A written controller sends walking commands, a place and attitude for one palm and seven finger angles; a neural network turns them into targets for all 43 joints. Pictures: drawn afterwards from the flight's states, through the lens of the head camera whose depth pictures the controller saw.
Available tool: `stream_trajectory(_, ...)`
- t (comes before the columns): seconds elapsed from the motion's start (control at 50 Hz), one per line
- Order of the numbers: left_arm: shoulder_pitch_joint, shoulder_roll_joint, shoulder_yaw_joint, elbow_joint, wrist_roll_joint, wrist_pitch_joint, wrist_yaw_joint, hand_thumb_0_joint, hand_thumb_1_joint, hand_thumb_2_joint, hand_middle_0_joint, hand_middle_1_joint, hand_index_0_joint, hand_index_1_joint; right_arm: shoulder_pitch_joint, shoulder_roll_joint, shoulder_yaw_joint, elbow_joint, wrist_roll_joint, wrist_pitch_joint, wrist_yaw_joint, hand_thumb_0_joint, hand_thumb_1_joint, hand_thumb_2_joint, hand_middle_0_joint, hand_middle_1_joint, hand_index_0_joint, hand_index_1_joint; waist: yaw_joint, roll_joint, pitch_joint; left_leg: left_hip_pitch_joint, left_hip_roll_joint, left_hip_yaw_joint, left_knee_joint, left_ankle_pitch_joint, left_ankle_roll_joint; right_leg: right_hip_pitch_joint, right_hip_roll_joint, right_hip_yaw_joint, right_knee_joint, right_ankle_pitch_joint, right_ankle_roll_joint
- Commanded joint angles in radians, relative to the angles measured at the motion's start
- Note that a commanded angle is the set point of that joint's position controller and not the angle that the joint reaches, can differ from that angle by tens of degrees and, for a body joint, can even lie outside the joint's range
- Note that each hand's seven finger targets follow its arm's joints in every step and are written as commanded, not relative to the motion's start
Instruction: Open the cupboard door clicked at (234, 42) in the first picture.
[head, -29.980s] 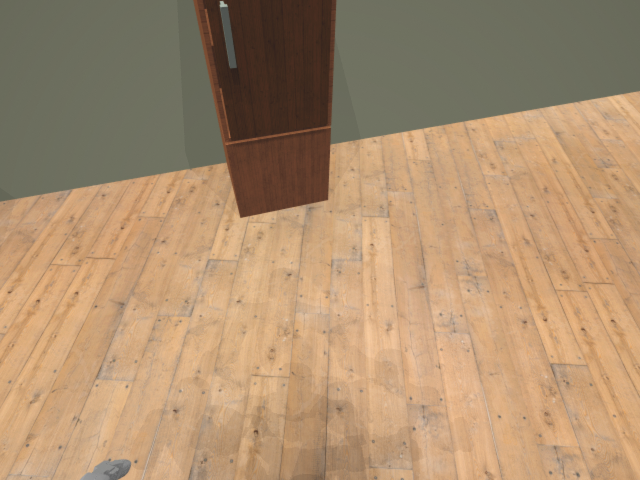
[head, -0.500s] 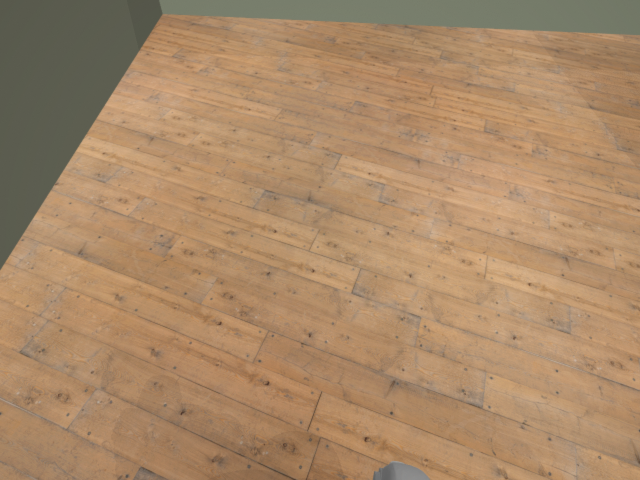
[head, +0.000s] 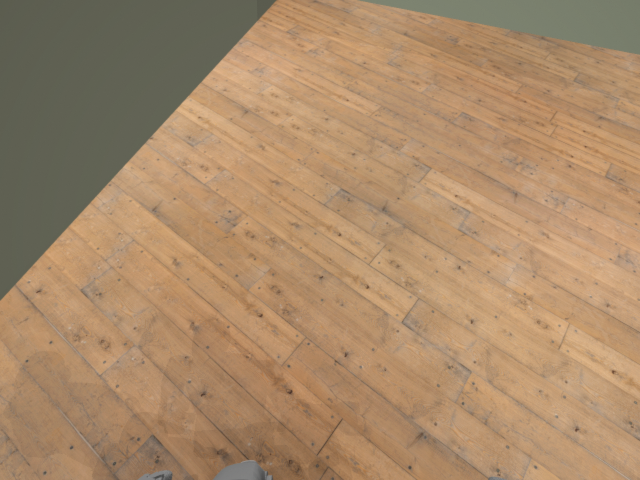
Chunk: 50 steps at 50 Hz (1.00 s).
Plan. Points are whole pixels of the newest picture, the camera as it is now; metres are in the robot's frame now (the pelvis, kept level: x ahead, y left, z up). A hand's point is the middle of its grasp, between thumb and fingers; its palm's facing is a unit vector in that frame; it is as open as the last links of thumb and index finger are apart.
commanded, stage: turn to face it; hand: left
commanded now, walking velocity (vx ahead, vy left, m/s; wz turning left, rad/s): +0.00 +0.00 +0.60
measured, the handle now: out of the picture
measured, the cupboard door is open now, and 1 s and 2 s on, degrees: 42 42 42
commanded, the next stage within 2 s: none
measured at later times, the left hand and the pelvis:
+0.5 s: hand out of the picture +0.07 +0.16 -0.14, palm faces +0.25 -0.92 -0.30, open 7.4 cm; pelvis +0.04 -0.06 +0.00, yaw +16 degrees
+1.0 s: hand out of the picture -0.01 +0.17 -0.16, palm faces +0.58 -0.77 -0.27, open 7.4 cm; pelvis +0.05 -0.06 +0.00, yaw +35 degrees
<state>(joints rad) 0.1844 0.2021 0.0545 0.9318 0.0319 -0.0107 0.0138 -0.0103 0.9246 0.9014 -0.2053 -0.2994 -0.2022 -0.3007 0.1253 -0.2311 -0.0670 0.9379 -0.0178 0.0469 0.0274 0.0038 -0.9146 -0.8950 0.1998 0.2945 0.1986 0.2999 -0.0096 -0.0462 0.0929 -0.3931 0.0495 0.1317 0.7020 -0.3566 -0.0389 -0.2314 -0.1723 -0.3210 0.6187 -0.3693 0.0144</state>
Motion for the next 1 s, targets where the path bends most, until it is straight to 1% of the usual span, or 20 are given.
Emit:
stream_trajectory(0.0,-0.008,0.101,0.029,-0.125,-0.022,0.002,-0.004,0.0,0.9,0.9,-0.2,-0.3,-0.2,-0.3,0.224,-0.267,-0.062,-0.059,-0.013,-0.03,-0.008,0.0,-0.9,-0.9,0.2,0.3,0.2,0.3,-0.107,0.406,-0.24,0.439,0.375,-0.525,-0.311,0.754,0.229,-0.365,0.028,0.098,0.448,-0.298,0.082)
stream_trajectory(0.02,-0.055,0.125,0.026,-0.15,-0.006,0.02,0.007,0.0,0.9,0.9,-0.2,-0.3,-0.2,-0.3,0.258,-0.286,-0.06,-0.042,-0.005,-0.025,-0.018,0.0,-0.9,-0.9,0.2,0.3,0.2,0.3,-0.116,0.273,-0.265,0.416,0.427,-0.552,-0.324,0.68,0.282,-0.399,0.043,0.257,0.56,-0.319,0.063)
stream_trajectory(0.06,-0.071,0.115,0.033,-0.125,-0.008,0.023,0.01,0.0,0.9,0.9,-0.2,-0.3,-0.2,-0.3,0.148,-0.248,-0.055,-0.076,-0.006,-0.03,-0.038,0.0,-0.9,-0.9,0.2,0.3,0.2,0.3,-0.072,0.308,-0.196,0.306,0.322,-0.457,-0.332,0.531,0.243,-0.438,0.042,0.321,0.621,-0.177,0.068)
stream_trajectory(0.14,0.015,0.115,0.034,-0.081,-0.01,0.033,-0.006,0.0,0.9,0.9,-0.2,-0.3,-0.2,-0.3,0.039,-0.199,-0.034,-0.109,-0.005,-0.043,-0.038,0.0,-0.9,-0.9,0.2,0.3,0.2,0.3,0.001,0.196,-0.171,0.235,0.197,-0.293,-0.336,0.518,0.187,-0.342,0.069,0.314,0.524,-0.029,0.076)
stream_trajectory(0.24,-0.014,0.101,0.026,-0.111,-0.013,0.032,-0.003,0.0,0.9,0.9,-0.2,-0.3,-0.2,-0.3,0.044,-0.213,-0.049,-0.107,-0.01,-0.031,-0.03,0.0,-0.9,-0.9,0.2,0.3,0.2,0.3,-0.014,0.178,-0.169,0.207,0.181,-0.344,-0.33,0.418,0.197,-0.243,0.116,0.289,0.275,-0.061,0.07)
stream_trajectory(0.32,0.093,0.113,0.03,-0.098,-0.019,0.015,0.0,0.0,0.9,0.9,-0.2,-0.3,-0.2,-0.3,-0.023,-0.206,-0.056,-0.127,-0.004,-0.017,-0.027,0.0,-0.9,-0.9,0.2,0.3,0.2,0.3,0.039,0.193,-0.179,0.07,0.13,-0.371,-0.234,0.374,0.155,0.016,0.161,0.254,-0.063,0.081,0.053)
stream_trajectory(0.34,0.133,0.155,0.04,-0.091,-0.013,0.005,0.006,0.0,0.9,0.9,-0.2,-0.3,-0.2,-0.3,-0.03,-0.174,-0.052,-0.135,0.005,-0.017,-0.024,0.0,-0.9,-0.9,0.2,0.3,0.2,0.3,0.061,0.098,-0.183,-0.034,0.064,-0.333,-0.152,0.244,0.105,0.146,0.097,0.31,-0.213,0.145,0.036)
stream_trajectory(0.36,0.161,0.256,0.06,-0.092,0.004,-0.005,0.017,0.0,0.9,0.9,-0.2,-0.3,-0.2,-0.3,-0.015,-0.096,-0.041,-0.153,0.013,-0.017,-0.016,0.0,-0.9,-0.9,0.2,0.3,0.2,0.3,0.074,-0.221,-0.186,-0.234,-0.091,-0.172,0.094,-0.079,0.018,0.257,-0.188,0.619,-0.337,0.203,-0.057)
stream_trajectory(0.38,0.139,0.286,0.05,-0.102,-0.001,0.001,0.017,0.0,0.9,0.9,-0.2,-0.3,-0.2,-0.3,-0.038,-0.11,-0.043,-0.164,0.003,-0.015,-0.012,0.0,-0.9,-0.9,0.2,0.3,0.2,0.3,0.078,-0.27,-0.153,-0.235,-0.103,-0.157,0.353,-0.279,0.007,0.137,-0.338,0.672,-0.341,0.317,-0.154)
stream_trajectory(0.4,0.104,0.231,0.05,-0.106,-0.007,-0.004,0.027,0.0,0.9,0.9,-0.2,-0.3,-0.2,-0.3,-0.027,-0.123,-0.051,-0.141,-0.001,-0.001,-0.016,0.0,-0.9,-0.9,0.2,0.3,0.2,0.3,0.052,-0.266,-0.157,-0.225,-0.066,-0.207,0.501,-0.241,0.008,0.086,-0.315,0.664,-0.333,0.346,-0.162)
stream_trajectory(0.44,0.002,0.162,0.026,-0.123,-0.012,-0.003,0.024,0.0,0.9,0.9,-0.2,-0.3,-0.2,-0.3,-0.01,-0.099,-0.042,-0.096,-0.002,0.01,-0.004,0.0,-0.9,-0.9,0.2,0.3,0.2,0.3,-0.005,-0.154,-0.089,-0.229,-0.024,-0.181,0.598,-0.082,-0.015,0.058,-0.178,0.434,-0.273,0.447,-0.127)
stream_trajectory(0.48,0.01,0.143,0.021,-0.127,-0.011,-0.009,0.024,0.0,0.9,0.9,-0.2,-0.3,-0.2,-0.3,0.0,-0.078,-0.031,-0.082,0.0,0.013,0.003,0.0,-0.9,-0.9,0.2,0.3,0.2,0.3,-0.007,-0.163,-0.113,-0.212,-0.018,-0.144,0.541,-0.039,-0.029,0.105,-0.139,0.318,-0.246,0.568,-0.101)
stream_trajectory(0.64,0.14,0.197,0.047,-0.071,-0.003,-0.007,0.023,0.0,0.9,0.9,-0.2,-0.3,-0.2,-0.3,-0.1,-0.036,-0.006,-0.095,0.007,0.003,0.006,0.0,-0.9,-0.9,0.2,0.3,0.2,0.3,0.065,-0.148,-0.14,-0.108,-0.027,-0.033,0.119,-0.106,-0.019,0.27,-0.194,0.226,-0.165,0.799,-0.123)
stream_trajectory(0.74,0.09,0.224,0.06,-0.071,-0.011,-0.003,0.011,0.0,0.9,0.9,-0.2,-0.3,-0.2,-0.3,0.008,-0.08,-0.015,-0.085,0.004,-0.011,0.002,0.0,-0.9,-0.9,0.2,0.3,0.2,0.3,-0.005,-0.11,-0.18,0.165,-0.053,0.005,-0.189,0.077,0.022,0.14,-0.195,0.134,0.008,0.707,-0.061)
stream_trajectory(0.76,0.073,0.208,0.058,-0.086,-0.019,0.001,0.006,0.0,0.9,0.9,-0.2,-0.3,-0.2,-0.3,0.085,-0.144,-0.032,-0.069,-0.003,-0.018,-0.001,0.0,-0.9,-0.9,0.2,0.3,0.2,0.3,-0.054,0.018,-0.228,0.362,0.036,-0.096,-0.265,0.302,0.067,-0.024,-0.156,0.101,0.176,0.528,-0.009)
stream_trajectory(0.78,0.038,0.131,0.039,-0.134,-0.025,0.006,-0.004,0.0,0.9,0.9,-0.2,-0.3,-0.2,-0.3,0.149,-0.265,-0.064,-0.064,-0.011,-0.022,-0.009,0.0,-0.9,-0.9,0.2,0.3,0.2,0.3,-0.094,0.339,-0.233,0.502,0.337,-0.507,-0.301,0.703,0.233,-0.342,0.011,0.092,0.416,-0.2,0.073)
stream_trajectory(0.8,-0.062,0.136,0.024,-0.179,-0.011,0.021,0.006,0.0,0.9,0.9,-0.2,-0.3,-0.2,-0.3,0.213,-0.287,-0.063,-0.042,-0.003,-0.012,-0.014,0.0,-0.9,-0.9,0.2,0.3,0.2,0.3,-0.114,0.243,-0.2,0.429,0.407,-0.516,-0.304,0.764,0.299,-0.378,0.031,0.226,0.509,-0.315,0.06)
stream_trajectory(0.84,-0.076,0.125,0.033,-0.148,-0.015,0.031,0.012,0.0,0.9,0.9,-0.2,-0.3,-0.2,-0.3,0.131,-0.245,-0.056,-0.06,-0.006,-0.02,-0.04,0.0,-0.9,-0.9,0.2,0.3,0.2,0.3,-0.076,0.28,-0.171,0.346,0.314,-0.459,-0.315,0.659,0.27,-0.408,0.034,0.313,0.577,-0.21,0.067)
stream_trajectory(0.9,-0.008,0.127,0.037,-0.099,-0.011,0.039,-0.005,0.0,0.9,0.9,-0.2,-0.3,-0.2,-0.3,0.018,-0.199,-0.038,-0.096,-0.006,-0.03,-0.04,0.0,-0.9,-0.9,0.2,0.3,0.2,0.3,-0.003,0.181,-0.144,0.246,0.195,-0.325,-0.34,0.504,0.199,-0.329,0.059,0.315,0.529,-0.058,0.07)
stream_trajectory(0.98,-0.019,0.111,0.032,-0.113,-0.014,0.039,-0.004,0.0,0.9,0.9,-0.2,-0.3,-0.2,-0.3,0.026,-0.205,-0.043,-0.092,-0.01,-0.029,-0.034,0.0,-0.9,-0.9,0.2,0.3,0.2,0.3,-0.007,0.186,-0.135,0.212,0.173,-0.339,-0.339,0.448,0.2,-0.255,0.094,0.294,0.347,-0.063,0.07)
